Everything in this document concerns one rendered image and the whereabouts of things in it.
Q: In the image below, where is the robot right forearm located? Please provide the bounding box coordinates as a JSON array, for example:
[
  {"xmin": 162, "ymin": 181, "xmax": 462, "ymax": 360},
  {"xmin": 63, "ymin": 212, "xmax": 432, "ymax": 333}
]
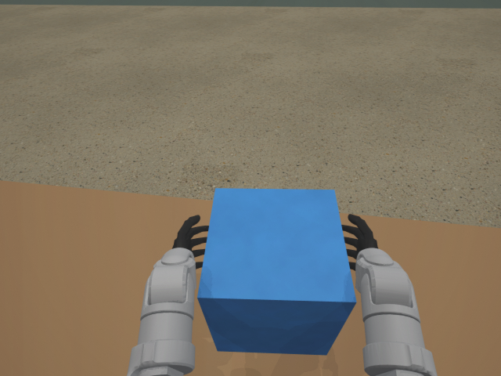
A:
[{"xmin": 355, "ymin": 248, "xmax": 438, "ymax": 376}]

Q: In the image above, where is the robot left hand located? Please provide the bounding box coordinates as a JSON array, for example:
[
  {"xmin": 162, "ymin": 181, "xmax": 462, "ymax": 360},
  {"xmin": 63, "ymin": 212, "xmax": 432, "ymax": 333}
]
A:
[{"xmin": 172, "ymin": 215, "xmax": 209, "ymax": 269}]

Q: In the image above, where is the robot left forearm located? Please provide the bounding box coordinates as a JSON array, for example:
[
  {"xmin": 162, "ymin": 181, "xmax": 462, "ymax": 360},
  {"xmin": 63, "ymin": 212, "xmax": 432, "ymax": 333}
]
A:
[{"xmin": 127, "ymin": 248, "xmax": 196, "ymax": 376}]

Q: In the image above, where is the robot right hand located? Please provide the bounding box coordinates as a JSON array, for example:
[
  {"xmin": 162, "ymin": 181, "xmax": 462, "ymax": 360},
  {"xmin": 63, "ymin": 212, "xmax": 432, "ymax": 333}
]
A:
[{"xmin": 341, "ymin": 214, "xmax": 379, "ymax": 271}]

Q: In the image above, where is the carton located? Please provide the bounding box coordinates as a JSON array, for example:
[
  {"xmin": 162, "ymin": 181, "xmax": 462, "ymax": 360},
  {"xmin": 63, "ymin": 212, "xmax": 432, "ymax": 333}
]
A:
[{"xmin": 197, "ymin": 188, "xmax": 357, "ymax": 355}]

